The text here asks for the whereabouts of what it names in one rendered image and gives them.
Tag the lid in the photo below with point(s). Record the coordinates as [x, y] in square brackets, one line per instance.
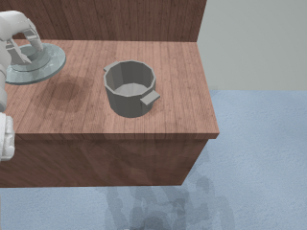
[49, 62]

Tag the table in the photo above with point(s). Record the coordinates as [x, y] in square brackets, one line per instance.
[65, 132]

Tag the left robot upper arm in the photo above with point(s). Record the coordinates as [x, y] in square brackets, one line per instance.
[6, 141]

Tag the robot left hand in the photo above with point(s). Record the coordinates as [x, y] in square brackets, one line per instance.
[19, 23]

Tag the knob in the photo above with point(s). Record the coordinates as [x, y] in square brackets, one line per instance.
[30, 52]

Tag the pot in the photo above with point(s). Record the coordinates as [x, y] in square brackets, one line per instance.
[130, 87]

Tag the robot left forearm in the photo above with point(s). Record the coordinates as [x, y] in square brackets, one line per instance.
[5, 60]

